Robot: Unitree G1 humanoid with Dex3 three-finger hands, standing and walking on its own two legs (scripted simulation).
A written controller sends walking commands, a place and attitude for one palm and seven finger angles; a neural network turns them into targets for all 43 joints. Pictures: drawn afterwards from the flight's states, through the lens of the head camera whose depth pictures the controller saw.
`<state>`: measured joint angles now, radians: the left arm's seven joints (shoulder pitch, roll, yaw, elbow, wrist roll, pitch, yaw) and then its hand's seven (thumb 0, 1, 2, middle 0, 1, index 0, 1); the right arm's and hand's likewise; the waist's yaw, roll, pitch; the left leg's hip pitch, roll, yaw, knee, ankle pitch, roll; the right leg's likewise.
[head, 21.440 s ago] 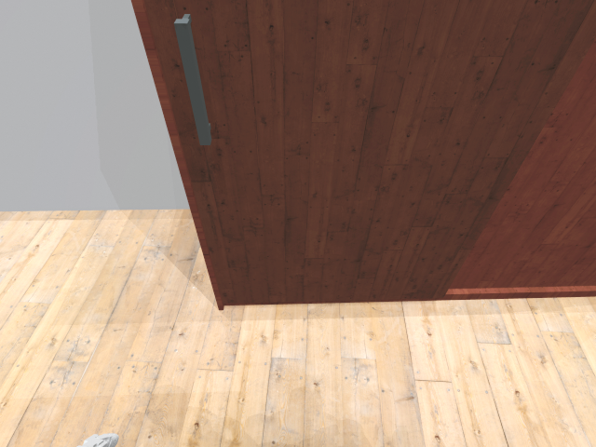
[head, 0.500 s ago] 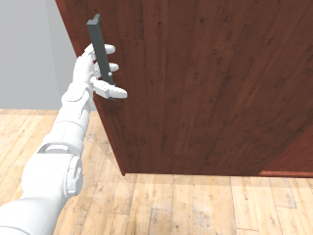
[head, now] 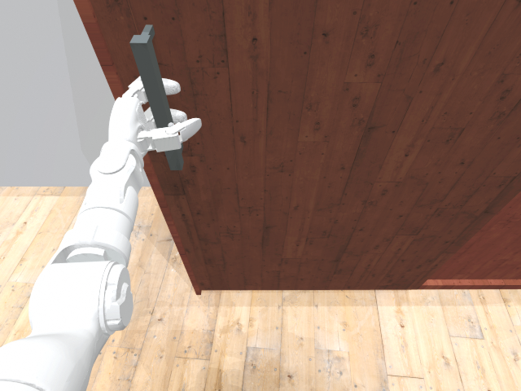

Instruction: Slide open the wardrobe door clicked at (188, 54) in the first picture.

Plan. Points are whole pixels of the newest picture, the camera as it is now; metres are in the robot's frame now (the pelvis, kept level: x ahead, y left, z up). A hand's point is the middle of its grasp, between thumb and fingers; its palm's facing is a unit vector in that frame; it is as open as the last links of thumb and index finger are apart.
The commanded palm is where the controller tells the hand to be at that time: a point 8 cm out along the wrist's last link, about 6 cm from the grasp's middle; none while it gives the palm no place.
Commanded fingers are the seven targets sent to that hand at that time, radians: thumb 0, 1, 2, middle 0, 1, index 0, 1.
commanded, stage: grip the handle and tug to test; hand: left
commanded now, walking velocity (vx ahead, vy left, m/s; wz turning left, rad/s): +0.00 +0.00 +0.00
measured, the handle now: (164, 106) +0.52 +0.15 +0.16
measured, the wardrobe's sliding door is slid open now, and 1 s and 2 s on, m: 0.00 0.00 0.00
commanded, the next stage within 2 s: tug the door sideways, standing still in 0.94 s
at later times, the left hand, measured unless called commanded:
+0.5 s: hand (172, 126) +0.47 +0.13 +0.16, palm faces -0.02 -1.00 -0.01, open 5.5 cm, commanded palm +0.45 +0.17 +0.16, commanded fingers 0.00 0.90 0.90 -0.45 -1.40 -0.45 -1.40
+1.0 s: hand (173, 127) +0.47 +0.12 +0.16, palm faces -0.02 -1.00 +0.00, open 5.7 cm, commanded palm +0.42 +0.17 +0.16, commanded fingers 0.00 0.90 0.90 -0.45 -1.40 -0.45 -1.40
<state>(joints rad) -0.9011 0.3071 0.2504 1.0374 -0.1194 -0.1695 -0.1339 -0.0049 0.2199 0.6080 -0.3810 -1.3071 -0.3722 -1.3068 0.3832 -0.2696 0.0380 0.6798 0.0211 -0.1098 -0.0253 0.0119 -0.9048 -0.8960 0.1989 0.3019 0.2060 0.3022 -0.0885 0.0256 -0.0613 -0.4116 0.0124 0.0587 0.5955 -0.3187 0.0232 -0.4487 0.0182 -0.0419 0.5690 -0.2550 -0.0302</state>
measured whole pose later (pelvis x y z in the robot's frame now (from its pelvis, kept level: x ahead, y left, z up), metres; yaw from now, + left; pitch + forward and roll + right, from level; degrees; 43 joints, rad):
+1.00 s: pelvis +0.02 +0.00 +0.00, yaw -1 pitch +7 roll +0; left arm -0.72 0.26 0.23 0.78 -0.15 -0.06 -0.11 0.01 0.76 0.78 -0.33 -1.40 -0.33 -1.40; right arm 0.35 -0.27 0.02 0.65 0.03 -0.09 -0.01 0.01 -0.91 -0.90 0.20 0.30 0.21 0.30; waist -0.06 0.04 -0.07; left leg -0.33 0.02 0.07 0.54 -0.33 0.02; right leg -0.38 0.03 -0.03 0.53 -0.26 -0.03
